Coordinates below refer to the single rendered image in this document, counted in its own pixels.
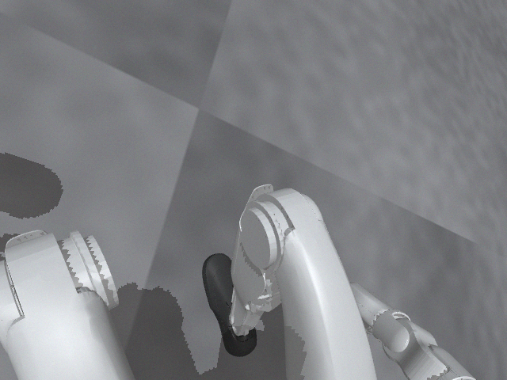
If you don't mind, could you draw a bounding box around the right robot foot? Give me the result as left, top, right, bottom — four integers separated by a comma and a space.
202, 253, 257, 357

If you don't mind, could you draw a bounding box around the right robot hand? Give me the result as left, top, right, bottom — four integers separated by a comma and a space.
350, 282, 394, 338

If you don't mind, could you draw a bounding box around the right robot arm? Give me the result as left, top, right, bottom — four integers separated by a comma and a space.
372, 310, 476, 380

